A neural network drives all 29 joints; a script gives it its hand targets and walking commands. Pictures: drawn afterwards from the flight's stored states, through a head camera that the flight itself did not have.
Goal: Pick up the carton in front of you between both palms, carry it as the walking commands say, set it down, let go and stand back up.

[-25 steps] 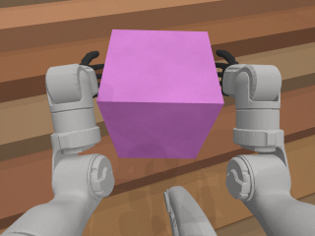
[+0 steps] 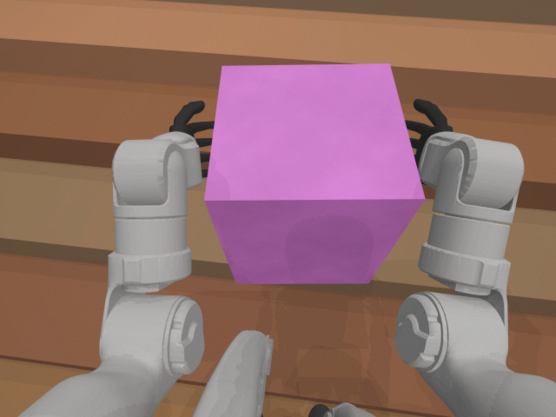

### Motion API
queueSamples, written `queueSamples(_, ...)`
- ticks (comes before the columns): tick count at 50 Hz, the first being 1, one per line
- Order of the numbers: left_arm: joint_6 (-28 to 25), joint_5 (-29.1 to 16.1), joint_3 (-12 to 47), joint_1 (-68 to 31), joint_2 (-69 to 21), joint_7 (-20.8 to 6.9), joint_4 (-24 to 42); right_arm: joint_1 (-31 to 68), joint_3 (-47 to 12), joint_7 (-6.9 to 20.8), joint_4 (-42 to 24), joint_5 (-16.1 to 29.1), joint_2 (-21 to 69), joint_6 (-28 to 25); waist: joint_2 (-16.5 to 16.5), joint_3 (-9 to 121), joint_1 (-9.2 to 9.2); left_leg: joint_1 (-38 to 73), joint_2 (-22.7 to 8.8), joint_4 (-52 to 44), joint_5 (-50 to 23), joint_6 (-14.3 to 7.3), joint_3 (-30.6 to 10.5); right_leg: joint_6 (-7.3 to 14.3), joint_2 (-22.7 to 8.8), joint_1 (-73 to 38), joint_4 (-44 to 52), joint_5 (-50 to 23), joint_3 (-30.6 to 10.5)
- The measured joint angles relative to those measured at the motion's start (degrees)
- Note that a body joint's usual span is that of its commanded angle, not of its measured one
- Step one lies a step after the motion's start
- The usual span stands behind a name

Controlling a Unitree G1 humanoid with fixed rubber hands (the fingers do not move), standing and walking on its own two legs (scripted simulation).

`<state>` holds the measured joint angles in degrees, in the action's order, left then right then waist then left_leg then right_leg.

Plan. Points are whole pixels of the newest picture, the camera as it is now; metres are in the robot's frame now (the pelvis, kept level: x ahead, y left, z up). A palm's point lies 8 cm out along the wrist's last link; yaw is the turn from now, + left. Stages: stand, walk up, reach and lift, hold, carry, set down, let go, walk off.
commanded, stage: carry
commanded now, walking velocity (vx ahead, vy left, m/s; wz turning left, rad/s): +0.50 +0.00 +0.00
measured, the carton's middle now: (303, 187) +0.40 +0.04 +0.08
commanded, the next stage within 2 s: none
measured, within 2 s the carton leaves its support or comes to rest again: neither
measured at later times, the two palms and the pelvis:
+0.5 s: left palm out of the picture +0.69 +0.18 +0.27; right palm out of the picture +0.64 -0.11 +0.27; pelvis +0.28 +0.09 +0.12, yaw -4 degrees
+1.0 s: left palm out of the picture +0.93 +0.20 +0.37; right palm out of the picture +0.97 -0.09 +0.37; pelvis +0.57 +0.02 +0.23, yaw -1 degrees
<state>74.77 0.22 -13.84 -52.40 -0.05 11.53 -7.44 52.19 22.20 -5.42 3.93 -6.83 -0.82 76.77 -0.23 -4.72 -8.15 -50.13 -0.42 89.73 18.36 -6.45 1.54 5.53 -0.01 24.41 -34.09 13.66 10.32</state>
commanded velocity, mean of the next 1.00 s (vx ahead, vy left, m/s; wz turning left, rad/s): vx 0.50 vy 0.00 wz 0.00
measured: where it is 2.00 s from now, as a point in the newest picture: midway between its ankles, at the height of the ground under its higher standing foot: (312, 92)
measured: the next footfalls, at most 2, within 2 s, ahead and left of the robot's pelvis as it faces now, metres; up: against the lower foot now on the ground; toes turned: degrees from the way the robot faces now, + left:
left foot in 0.30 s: +0.40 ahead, +0.16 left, +0.14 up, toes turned +4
right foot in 0.88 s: +0.72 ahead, -0.06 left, +0.27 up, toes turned -8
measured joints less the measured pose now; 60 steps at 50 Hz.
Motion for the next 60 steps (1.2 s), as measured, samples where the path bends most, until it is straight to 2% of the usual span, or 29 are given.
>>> queueSamples(2,0.0,0.9,-0.7,-0.8,-0.4,-0.4,0.6,0.4,-0.7,0.0,-0.6,0.4,-0.7,0.1,-0.7,2.2,0.67,-4.6,-1.4,5.1,4.3,-0.3,0.0,-0.5,0.1,-2.2,1.7,1.0,-0.6)
queueSamples(5,0.6,1.9,-0.6,-1.1,-0.5,-1.1,-0.1,0.9,-1.7,0.0,0.5,0.8,-1.7,0.8,-1.3,5.0,1.24,-12.7,-2.4,21.0,12.0,-0.8,-1.2,-1.8,-0.6,-6.8,4.1,3.1,-2.3)
queueSamples(7,1.5,2.1,-0.8,-0.9,0.0,-1.6,-0.9,1.4,-2.8,-0.2,2.5,0.8,-2.0,1.3,-1.3,6.3,1.9,-17.3,-3.8,23.3,12.2,-0.7,-0.7,-3.0,-2.0,-10.9,6.8,4.0,-3.9)
queueSamples(8,2.1,2.1,-1.0,-0.7,0.4,-1.9,-1.4,1.7,-3.5,-0.4,3.7,0.9,-2.1,1.6,-1.3,6.9,2.44,-18.8,-4.7,20.8,11.3,-0.3,0.0,-3.5,-2.7,-13.2,8.8,4.2,-4.5)
queueSamples(10,3.1,2.1,-1.7,-0.4,1.2,-2.7,-2.7,1.9,-4.8,-0.6,5.8,1.6,-2.0,2.3,-0.9,8.3,4.0,-18.4,-6.1,7.8,8.3,0.1,2.8,-3.8,-4.5,-18.4,15.0,3.3,-5.1)
queueSamples(13,4.2,3.0,-3.3,-0.4,1.9,-3.7,-5.2,2.6,-6.7,-1.7,10.2,2.1,-1.8,2.3,-0.3,10.5,6.92,-9.6,-4.8,-15.2,0.6,-1.2,7.1,-4.6,-7.2,-22.9,20.0,-0.5,-3.5)
queueSamples(15,4.2,3.6,-4.4,0.1,2.7,-4.6,-7.0,2.4,-8.1,-2.3,13.0,2.5,-1.2,1.4,-0.4,10.2,11.12,0.0,-1.5,-27.5,-2.1,-1.0,8.7,-4.1,-9.3,-20.6,9.6,-2.7,-2.7)
queueSamples(16,3.7,3.9,-4.8,0.0,3.1,-5.1,-7.8,2.1,-8.9,-2.6,13.5,2.9,-1.0,0.7,0.2,9.0,13.26,1.9,-0.8,-27.9,-1.5,-0.6,9.0,-4.6,-9.3,-15.8,-3.3,-2.5,-5.8)
queueSamples(18,2.9,4.8,-5.8,0.2,3.5,-5.9,-8.9,0.7,-10.0,-3.3,14.0,3.8,-0.4,-0.7,1.5,6.6,15.95,5.9,0.0,-30.2,-0.6,-0.1,9.1,-4.5,-4.4,-4.1,-33.8,-1.9,-13.4)
queueSamples(20,3.2,5.8,-6.4,1.1,2.7,-5.9,-8.0,-1.5,-10.7,-3.8,12.8,5.1,-0.3,-1.0,2.7,5.0,16.92,10.9,0.8,-35.5,-0.9,0.5,8.9,-2.7,-0.4,5.1,-54.3,-2.8,-15.0)
queueSamples(21,3.4,6.2,-6.4,1.6,2.2,-5.9,-6.8,-2.1,-10.7,-4.0,11.8,5.6,-0.4,-0.9,2.8,4.2,16.85,13.3,1.0,-38.5,-1.4,0.7,8.8,-1.8,0.7,9.0,-60.1,-2.8,-14.4)
queueSamples(23,3.9,6.5,-6.0,2.0,1.5,-5.6,-3.9,-2.3,-10.2,-4.2,9.9,6.4,-0.5,-1.0,2.6,2.9,16.04,17.9,1.1,-44.1,-2.6,0.6,8.6,-0.2,1.2,15.9,-65.3,-2.6,-12.3)
queueSamples(28,4.2,5.3,-4.8,0.6,1.6,-5.5,1.9,-0.3,-7.8,-4.0,5.2,6.3,-0.4,-1.3,1.8,2.8,13.42,26.3,0.6,-54.0,-3.5,1.0,7.4,0.6,-0.8,28.2,-61.9,2.4,-7.6)
queueSamples(32,4.9,4.3,-3.8,-0.8,3.1,-5.3,1.3,1.2,-6.8,-3.5,5.0,4.8,0.1,-0.5,2.6,5.7,12.51,32.4,0.4,-58.3,-1.6,2.0,5.9,1.4,-2.6,39.2,-78.2,11.5,-7.7)
queueSamples(34,5.5,4.2,-2.9,-1.6,3.4,-4.9,-0.5,1.3,-6.6,-3.1,5.7,4.3,-0.1,0.4,2.6,6.7,12.07,36.6,-0.6,-61.5,-0.9,3.1,4.7,1.3,-3.8,43.7,-80.6,12.0,-7.3)
queueSamples(37,6.2,4.1,-1.3,-3.4,3.6,-4.3,-4.3,1.7,-5.5,-2.2,7.4,4.1,-1.2,1.9,2.7,8.3,10.56,43.1,-2.2,-68.0,-0.9,4.0,3.3,0.4,-5.8,47.2,-71.4,9.5,-5.5)
queueSamples(39,6.5,3.6,-0.4,-4.1,3.8,-3.9,-6.6,2.2,-4.5,-1.7,9.3,3.5,-1.5,2.4,2.2,9.6,9.26,47.6,-3.7,-74.1,-2.3,4.8,3.4,0.9,-6.3,45.4,-59.2,7.7,-2.9)
queueSamples(41,6.2,3.0,0.3,-4.8,3.9,-3.4,-9.6,2.6,-3.4,-1.0,11.4,2.6,-1.8,2.6,1.8,10.8,7.87,50.5,-4.9,-77.5,-4.1,4.8,4.6,2.3,-5.0,39.4,-44.8,3.6,-0.5)
queueSamples(43,5.3,2.5,1.2,-4.5,3.3,-2.8,-12.4,1.5,-2.2,-0.3,12.7,1.7,-1.9,2.4,2.0,11.0,5.64,50.5,-6.0,-73.2,-6.1,4.6,6.4,2.7,-2.2,28.9,-30.8,1.4,1.3)
queueSamples(44,4.7,2.3,1.8,-3.9,2.8,-2.5,-13.1,0.9,-1.8,0.1,13.1,1.4,-2.2,2.2,1.5,10.3,3.6,48.6,-7.3,-66.0,-7.1,4.3,7.1,2.4,-0.6,24.5,-26.1,0.8,1.7)
queueSamples(45,3.9,2.2,2.5,-3.3,2.4,-2.4,-13.2,0.7,-1.4,0.4,13.5,1.2,-2.4,1.6,0.8,9.1,1.86,44.0,-7.3,-52.9,-8.4,4.6,4.5,2.3,0.0,22.7,-25.7,1.7,2.0)
queueSamples(47,2.5,1.5,3.7,-1.9,1.8,-1.8,-12.9,0.1,-0.8,0.9,13.7,0.9,-2.8,0.6,-0.3,6.6,-0.4,32.2,-2.6,-21.6,-8.2,4.4,-3.2,2.1,0.7,19.2,-23.5,3.0,1.9)
queueSamples(48,2.2,1.2,4.1,-0.8,1.6,-1.7,-12.2,-0.4,-0.6,0.9,13.2,0.6,-2.5,0.4,-0.9,5.6,-0.98,27.4,-0.2,-9.7,-8.4,3.8,-4.9,1.9,1.2,17.0,-21.1,3.0,1.6)
queueSamples(50,2.0,0.3,4.3,0.9,1.6,-1.3,-10.0,-1.7,-0.4,0.9,10.7,-0.1,-1.4,0.7,-1.3,4.0,-1.05,19.2,2.6,4.5,-8.8,2.0,-5.5,1.2,1.8,12.5,-15.5,1.9,1.1)
queueSamples(52,1.9,-0.2,3.8,1.4,1.6,-1.1,-7.6,-2.4,-0.6,0.5,7.4,-0.2,-0.7,1.1,-1.1,2.6,-0.31,12.2,3.0,9.6,-7.8,0.5,-4.3,1.0,1.9,8.2,-10.1,0.8,0.6)
queueSamples(57,1.4,0.4,1.2,0.0,0.8,-1.1,-2.2,-1.3,-2.1,-0.1,1.5,0.9,-1.0,1.2,-0.8,2.6,2.01,-0.6,0.0,6.5,-0.2,0.1,-0.8,0.3,1.1,0.3,-1.2,0.3,-1.2)
queueSamples(60,1.7,1.4,0.0,-1.0,0.2,-1.3,-0.9,-0.1,-2.9,-0.3,1.1,1.8,-2.1,1.5,-1.6,4.7,2.71,-9.8,-1.4,19.0,7.2,-0.4,-0.7,-0.7,0.7,-3.5,1.5,1.7,-2.6)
